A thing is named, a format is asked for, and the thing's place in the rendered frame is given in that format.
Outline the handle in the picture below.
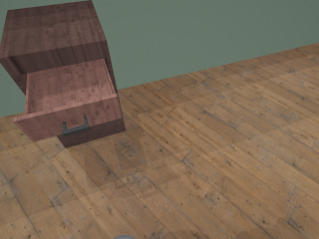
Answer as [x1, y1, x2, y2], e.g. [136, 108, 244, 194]
[62, 116, 90, 136]

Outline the cabinet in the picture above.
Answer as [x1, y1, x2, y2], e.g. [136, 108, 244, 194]
[0, 0, 126, 148]

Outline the drawer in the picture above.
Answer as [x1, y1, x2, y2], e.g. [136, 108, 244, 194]
[13, 59, 123, 142]

